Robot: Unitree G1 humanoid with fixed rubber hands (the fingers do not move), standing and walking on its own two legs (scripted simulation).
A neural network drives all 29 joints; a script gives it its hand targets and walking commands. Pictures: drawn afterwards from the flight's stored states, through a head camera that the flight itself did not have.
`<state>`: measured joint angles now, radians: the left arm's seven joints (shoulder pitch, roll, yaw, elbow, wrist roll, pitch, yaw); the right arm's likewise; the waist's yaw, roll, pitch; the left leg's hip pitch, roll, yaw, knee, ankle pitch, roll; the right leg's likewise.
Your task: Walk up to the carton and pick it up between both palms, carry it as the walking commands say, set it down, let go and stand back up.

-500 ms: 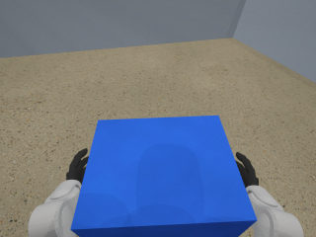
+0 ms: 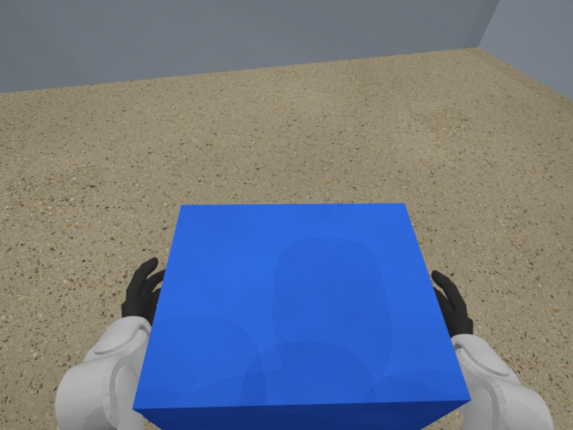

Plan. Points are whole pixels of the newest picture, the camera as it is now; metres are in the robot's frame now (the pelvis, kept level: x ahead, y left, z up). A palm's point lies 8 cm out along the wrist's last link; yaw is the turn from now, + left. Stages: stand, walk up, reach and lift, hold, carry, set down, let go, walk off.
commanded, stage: carry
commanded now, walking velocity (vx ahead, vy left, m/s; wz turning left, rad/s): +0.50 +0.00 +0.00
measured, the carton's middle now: (293, 339) +0.24 +0.00 +0.03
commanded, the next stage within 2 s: none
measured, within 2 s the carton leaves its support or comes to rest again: neither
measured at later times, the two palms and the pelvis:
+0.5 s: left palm (182, 182) +0.48 +0.18 +0.09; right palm (401, 199) +0.45 -0.19 +0.09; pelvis +0.24 +0.00 +0.02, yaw -1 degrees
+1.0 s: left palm (194, 143) +0.58 +0.17 +0.09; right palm (389, 161) +0.56 -0.19 +0.09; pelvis +0.34 +0.00 +0.02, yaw -1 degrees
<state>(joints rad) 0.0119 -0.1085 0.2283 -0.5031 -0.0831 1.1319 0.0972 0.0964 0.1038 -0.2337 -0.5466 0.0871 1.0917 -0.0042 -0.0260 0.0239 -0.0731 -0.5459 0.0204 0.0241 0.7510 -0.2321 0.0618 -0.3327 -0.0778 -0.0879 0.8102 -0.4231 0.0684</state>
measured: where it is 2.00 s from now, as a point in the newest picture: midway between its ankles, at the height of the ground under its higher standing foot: (270, 424)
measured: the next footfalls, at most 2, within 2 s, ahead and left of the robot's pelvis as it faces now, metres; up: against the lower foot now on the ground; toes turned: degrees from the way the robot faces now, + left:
right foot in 0.48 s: +0.35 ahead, -0.10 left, +0.00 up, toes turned -6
left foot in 0.68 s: +0.37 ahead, +0.09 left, +0.00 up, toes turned +1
